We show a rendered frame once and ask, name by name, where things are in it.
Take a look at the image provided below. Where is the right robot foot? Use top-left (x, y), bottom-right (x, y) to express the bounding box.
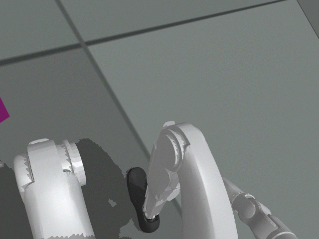
top-left (127, 167), bottom-right (160, 233)

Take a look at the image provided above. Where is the right robot hand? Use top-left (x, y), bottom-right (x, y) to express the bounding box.
top-left (221, 176), bottom-right (244, 207)

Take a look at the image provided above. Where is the carton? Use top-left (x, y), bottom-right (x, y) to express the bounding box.
top-left (0, 98), bottom-right (10, 123)

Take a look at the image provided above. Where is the right robot arm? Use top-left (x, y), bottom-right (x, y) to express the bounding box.
top-left (232, 193), bottom-right (298, 239)

